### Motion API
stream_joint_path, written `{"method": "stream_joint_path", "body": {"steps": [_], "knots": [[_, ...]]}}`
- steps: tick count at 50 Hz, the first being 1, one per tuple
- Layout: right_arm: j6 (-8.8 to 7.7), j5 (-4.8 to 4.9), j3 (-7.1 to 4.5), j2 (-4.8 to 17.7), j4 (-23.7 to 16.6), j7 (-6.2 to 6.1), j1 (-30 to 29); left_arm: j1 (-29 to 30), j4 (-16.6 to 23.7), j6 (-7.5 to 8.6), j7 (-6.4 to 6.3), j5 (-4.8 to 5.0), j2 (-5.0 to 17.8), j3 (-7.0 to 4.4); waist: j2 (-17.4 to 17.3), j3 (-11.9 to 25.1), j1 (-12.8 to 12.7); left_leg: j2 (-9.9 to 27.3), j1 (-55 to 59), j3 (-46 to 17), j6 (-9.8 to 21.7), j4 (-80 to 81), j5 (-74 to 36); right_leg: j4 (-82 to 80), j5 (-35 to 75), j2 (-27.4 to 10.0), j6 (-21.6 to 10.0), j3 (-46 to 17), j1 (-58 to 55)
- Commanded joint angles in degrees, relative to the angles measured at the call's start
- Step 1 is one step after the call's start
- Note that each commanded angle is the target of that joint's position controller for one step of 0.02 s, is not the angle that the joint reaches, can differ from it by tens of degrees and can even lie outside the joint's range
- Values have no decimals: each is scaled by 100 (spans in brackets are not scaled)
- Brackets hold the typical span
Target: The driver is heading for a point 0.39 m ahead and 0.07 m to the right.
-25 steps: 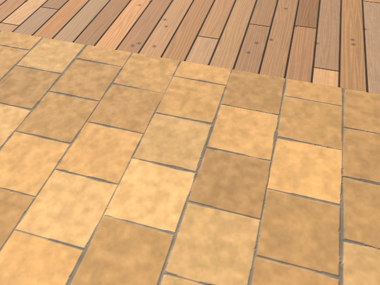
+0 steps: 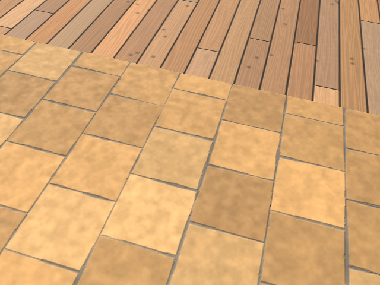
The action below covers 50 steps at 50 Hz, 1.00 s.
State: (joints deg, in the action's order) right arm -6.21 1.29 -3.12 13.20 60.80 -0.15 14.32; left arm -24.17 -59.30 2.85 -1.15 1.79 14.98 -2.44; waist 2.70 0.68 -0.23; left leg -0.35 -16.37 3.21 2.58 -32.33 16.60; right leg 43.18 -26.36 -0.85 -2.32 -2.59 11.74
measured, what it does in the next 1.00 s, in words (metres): walks ahead: right foot, then left foot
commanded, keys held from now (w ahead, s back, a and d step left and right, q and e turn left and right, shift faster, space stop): w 0.08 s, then w+e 0.28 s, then no key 0.64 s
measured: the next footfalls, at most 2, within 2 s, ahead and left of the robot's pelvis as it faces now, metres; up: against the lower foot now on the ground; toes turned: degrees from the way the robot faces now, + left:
right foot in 0.44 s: +0.41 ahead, -0.12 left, +0.00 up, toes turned -11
left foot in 0.86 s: +0.49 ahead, +0.10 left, +0.00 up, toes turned -10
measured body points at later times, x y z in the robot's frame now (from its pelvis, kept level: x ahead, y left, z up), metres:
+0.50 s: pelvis +0.25 -0.03 -0.02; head +0.30 -0.03 +0.43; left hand +0.49 +0.17 -0.12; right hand +0.17 -0.27 -0.16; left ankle +0.04 +0.11 -0.66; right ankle +0.37 -0.12 -0.73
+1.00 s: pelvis +0.39 -0.02 +0.01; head +0.41 -0.01 +0.46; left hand +0.52 +0.21 -0.14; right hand +0.42 -0.29 -0.12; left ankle +0.45 +0.11 -0.73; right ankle +0.37 -0.12 -0.73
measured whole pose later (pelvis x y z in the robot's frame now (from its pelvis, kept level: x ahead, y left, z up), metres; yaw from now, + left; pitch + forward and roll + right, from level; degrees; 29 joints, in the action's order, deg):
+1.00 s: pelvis +0.39 -0.02 +0.01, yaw -10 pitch +1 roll -1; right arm -1.6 -0.5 -2.8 12.5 55.5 -2.0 11.6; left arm -9.9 -55.5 1.3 -0.7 -0.5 12.5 -1.2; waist 0.7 -0.4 -0.6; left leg 2.4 -17.5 -0.6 -1.4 -29.6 12.8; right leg 27.5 -15.1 2.2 -1.7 1.5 13.0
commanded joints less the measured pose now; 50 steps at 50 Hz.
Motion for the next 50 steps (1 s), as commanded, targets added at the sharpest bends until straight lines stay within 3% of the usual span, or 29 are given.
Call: {"method": "stream_joint_path", "body": {"steps": [1,3,4,6,11,17,19,20,21,22,23,24,25,26,27,28,29,31,32,35,37,40,42,43,44,45,46,47,50], "knots": [[-123,-89,-98,832,173,65,1424,671,818,345,71,166,315,0,-1037,-606,424,2371,2094,-4225,1255,2447,2273,2928,95,-164,-322,-390,3815],[-129,-88,25,552,-113,145,649,726,744,398,92,39,455,-79,-702,-758,142,1707,1613,-2693,821,2498,811,2500,1149,-541,-350,-247,3520],[-94,-107,65,434,-134,150,636,759,734,382,109,-15,540,-133,-747,-741,94,1440,1487,-2086,654,2523,38,2173,1434,-643,-299,-161,3250],[-37,-153,84,402,-44,86,985,743,662,291,176,-11,344,-126,-819,-624,118,1197,1516,-1294,547,2495,-1192,1967,1799,-663,-170,48,3082],[-9,-228,57,630,-90,-78,1152,1838,1155,193,210,2,59,-29,-595,-797,280,1125,1328,-405,560,2672,-2205,549,2697,-452,3,42,3259],[40,-137,32,718,-96,-143,1462,2849,1662,226,427,-8,-19,69,-543,-953,432,1361,1922,277,455,2554,-3001,-771,3009,-211,-253,528,2908],[118,-151,11,824,-170,-173,1337,2808,1767,262,505,-38,97,14,-675,-752,209,1435,2234,430,377,1902,-5004,-884,2575,70,-450,782,2451],[179,-166,-2,896,-206,-207,1292,2486,1722,275,522,-72,221,-54,-842,-463,-12,1442,2361,441,320,1295,-6281,-822,2317,305,-541,935,1977],[247,-204,-5,944,-257,-228,1199,1672,1510,292,524,-73,446,-174,-991,13,-417,1377,2330,436,235,313,-6951,-881,2303,524,-652,975,1109],[263,-181,1,1021,-345,-209,1050,828,1277,296,484,-74,724,-311,-965,482,-873,1171,1823,529,46,-880,-6573,-1451,3121,516,-823,785,-198],[178,-269,81,860,-563,-172,1083,38,1076,230,363,-209,1222,-417,-164,1285,-983,720,219,556,-172,-2777,-3850,-1092,4930,-644,-1166,-658,-2225],[36,-190,316,98,-384,9,2203,145,1125,193,331,-294,1365,-366,1131,2641,-314,-394,-1618,-118,-489,-5181,2006,-1394,6515,-2536,-2645,-3596,-4185],[-103,-58,122,738,-309,80,1790,117,1082,107,300,-258,1011,-318,119,2866,-633,-89,-1463,-1184,-367,-5465,1824,-1711,6216,-2206,-2377,-3254,-3495],[-111,131,73,844,-650,61,991,784,1191,103,286,-200,807,-240,93,1763,-475,221,-1779,-981,-314,-5171,1589,-1854,5994,-1926,-2039,-2204,-2553],[-81,73,78,739,-754,-24,584,1303,1241,141,300,-139,638,-186,-465,862,-250,452,-1807,-745,-343,-4620,1283,-2192,5738,-1615,-1729,-1538,-1370],[14,6,-7,802,-730,-119,503,1581,1281,187,295,-147,423,-114,-548,550,-72,603,-1542,-704,-359,-4231,1087,-2426,5438,-1413,-1563,-1151,-634],[132,-36,-11,692,-715,-167,675,1713,1265,203,313,-218,448,-117,-427,367,111,657,-982,-693,-377,-3994,916,-2663,5306,-1257,-1500,-843,108],[297,-92,9,379,-668,-246,987,1802,1174,249,346,-305,462,-115,-175,285,327,619,-462,-600,-460,-3418,655,-2859,5464,-1068,-1532,-413,844],[331,-107,6,349,-696,-274,986,1810,1124,261,326,-338,472,-111,-50,304,383,613,-403,-576,-496,-2990,481,-2874,5590,-993,-1516,-245,936],[416,-153,-10,422,-832,-317,550,1846,1041,194,215,-338,537,-111,174,518,311,637,-306,-538,-560,-1736,-219,-2839,5125,-868,-1347,-11,766],[468,-118,-30,497,-900,-304,215,1725,953,111,158,-319,616,-118,222,557,163,590,-182,-508,-573,-1203,-598,-2928,4077,-877,-1247,-87,673],[514,-105,-74,578,-953,-286,-104,1643,825,24,118,-284,549,-74,249,334,80,506,-5,-502,-511,-454,-629,-2929,2426,-910,-1100,-346,640],[481,-196,-90,564,-895,-263,-41,1629,760,-6,107,-198,390,-5,119,212,216,397,528,-392,-367,504,-1043,-2620,1586,-695,-778,-367,741],[459,-259,-111,692,-903,-261,-1,1399,680,5,111,-212,243,51,-85,179,192,652,825,-674,-271,833,-1643,-2400,1312,-507,-493,-347,820],[452,-251,-161,1019,-943,-277,-15,1071,646,30,120,-292,202,54,-625,192,-99,1063,1051,-1034,-87,794,-2407,-1988,905,-134,-247,-124,988],[465,-200,-179,1061,-827,-265,-196,735,582,11,94,-265,72,58,-1355,221,-411,1113,630,-1140,197,880,-1505,-2007,760,165,-97,230,750],[457,-168,-127,698,-830,-211,-318,1040,572,-37,59,-272,217,47,-1179,81,-232,885,159,-1052,125,1041,-676,-1962,1003,141,-4,287,337],[437,-186,-94,571,-816,-190,-367,1237,594,-90,35,-235,348,9,-995,-20,-150,724,42,-904,-19,1047,-496,-1935,1170,105,-11,268,290],[351,-163,-105,613,-701,-183,-267,1198,478,-177,-7,-224,370,-10,-722,54,-83,526,335,-673,-141,781,-1282,-1909,1660,-24,-64,148,249]]}}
